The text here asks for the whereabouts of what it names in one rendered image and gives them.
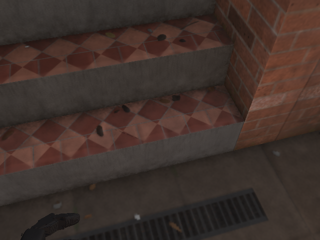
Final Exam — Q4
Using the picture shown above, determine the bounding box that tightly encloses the left robot hand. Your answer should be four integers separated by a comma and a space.
20, 213, 80, 240

